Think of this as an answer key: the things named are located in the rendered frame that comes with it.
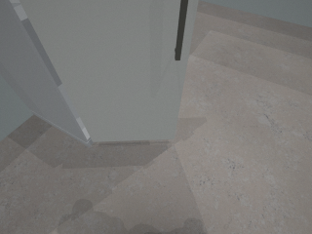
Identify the handle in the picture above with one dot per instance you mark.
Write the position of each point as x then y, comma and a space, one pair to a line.
180, 28

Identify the fridge door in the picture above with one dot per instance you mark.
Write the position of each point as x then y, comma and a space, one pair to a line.
117, 62

